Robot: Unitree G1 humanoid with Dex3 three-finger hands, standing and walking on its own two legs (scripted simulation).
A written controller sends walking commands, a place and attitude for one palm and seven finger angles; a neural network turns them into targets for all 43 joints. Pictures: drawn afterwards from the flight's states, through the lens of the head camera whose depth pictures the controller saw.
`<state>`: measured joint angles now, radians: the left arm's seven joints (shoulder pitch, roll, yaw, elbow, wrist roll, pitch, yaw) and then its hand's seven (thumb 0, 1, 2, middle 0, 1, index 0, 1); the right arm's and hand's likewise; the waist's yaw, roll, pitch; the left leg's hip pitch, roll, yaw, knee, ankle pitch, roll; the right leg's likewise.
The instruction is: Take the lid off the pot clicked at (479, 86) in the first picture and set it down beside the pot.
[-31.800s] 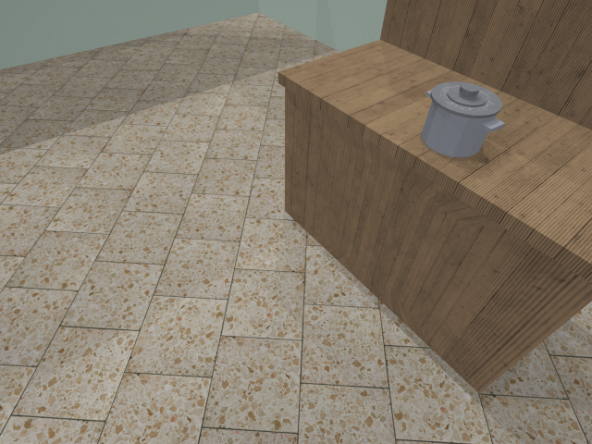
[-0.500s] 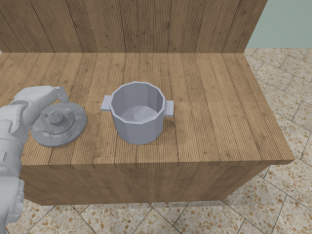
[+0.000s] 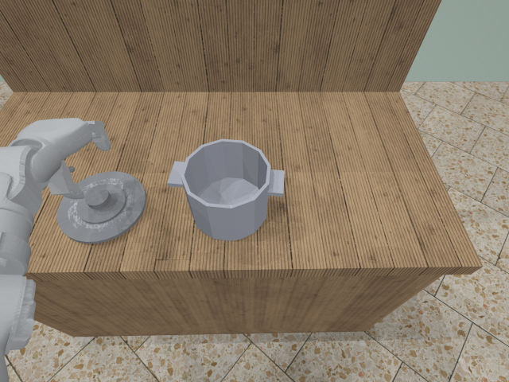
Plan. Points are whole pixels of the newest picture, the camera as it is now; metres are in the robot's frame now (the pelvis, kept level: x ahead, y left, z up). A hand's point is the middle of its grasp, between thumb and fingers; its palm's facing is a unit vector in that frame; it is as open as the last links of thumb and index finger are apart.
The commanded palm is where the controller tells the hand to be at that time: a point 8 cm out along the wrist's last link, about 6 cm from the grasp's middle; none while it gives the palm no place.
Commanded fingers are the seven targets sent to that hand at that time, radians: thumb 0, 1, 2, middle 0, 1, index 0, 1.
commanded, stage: raise the empty hand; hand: left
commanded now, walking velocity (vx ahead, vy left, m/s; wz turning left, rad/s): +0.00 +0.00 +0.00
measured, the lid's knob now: (98, 198) +0.45 +0.31 -0.03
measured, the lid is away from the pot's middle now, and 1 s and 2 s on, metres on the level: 0.26 0.26 0.26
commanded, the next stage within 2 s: draw the hand back to the body in 0.30 s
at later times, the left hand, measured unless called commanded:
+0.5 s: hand (58, 160) +0.41 +0.30 +0.12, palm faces -0.34 -0.03 -0.94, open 11.0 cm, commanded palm +0.40 +0.30 +0.18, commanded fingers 0.00 -0.03 0.69 -0.37 -0.82 -0.37 -0.82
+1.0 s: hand (81, 175) +0.38 +0.25 +0.13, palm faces +0.04 -0.70 -0.72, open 11.0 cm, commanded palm +0.34 +0.29 +0.18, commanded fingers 0.00 -0.01 0.70 -0.36 -0.81 -0.36 -0.81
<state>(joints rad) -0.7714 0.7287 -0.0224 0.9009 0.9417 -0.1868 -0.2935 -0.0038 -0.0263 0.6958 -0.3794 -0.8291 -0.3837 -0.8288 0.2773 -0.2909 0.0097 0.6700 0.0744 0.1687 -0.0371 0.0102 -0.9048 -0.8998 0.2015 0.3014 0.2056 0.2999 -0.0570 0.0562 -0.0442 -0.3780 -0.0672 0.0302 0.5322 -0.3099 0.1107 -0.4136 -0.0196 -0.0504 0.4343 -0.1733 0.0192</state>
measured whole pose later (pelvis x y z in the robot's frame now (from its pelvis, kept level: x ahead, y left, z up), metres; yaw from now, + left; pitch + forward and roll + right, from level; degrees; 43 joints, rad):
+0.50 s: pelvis +0.00 +0.00 +0.00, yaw +1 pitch +7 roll -3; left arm -0.73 0.74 0.00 0.75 0.91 -0.19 -0.37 0.00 -0.03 0.70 -0.38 -0.83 -0.38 -0.83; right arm 0.25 -0.29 0.01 0.65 0.07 0.16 -0.03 0.01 -0.90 -0.90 0.20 0.30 0.21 0.30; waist -0.04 0.06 -0.03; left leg -0.31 -0.07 0.02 0.47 -0.28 0.11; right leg -0.34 -0.03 -0.06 0.38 -0.15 0.02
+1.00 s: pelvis +0.00 +0.00 +0.01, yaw +0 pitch +1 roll -2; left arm -0.42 0.55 0.11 0.45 0.27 -0.17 -0.13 0.00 -0.03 0.70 -0.38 -0.83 -0.39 -0.83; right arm 0.24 -0.26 0.04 0.61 0.07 0.08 -0.05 0.01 -0.91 -0.90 0.20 0.30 0.20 0.30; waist 0.02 0.06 0.03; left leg -0.17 -0.09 0.03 0.42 -0.28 0.11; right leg -0.23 -0.03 -0.05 0.38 -0.17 -0.01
